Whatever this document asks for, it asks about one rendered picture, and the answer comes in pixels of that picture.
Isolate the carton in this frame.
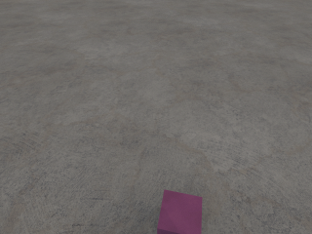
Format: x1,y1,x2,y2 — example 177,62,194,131
157,189,203,234

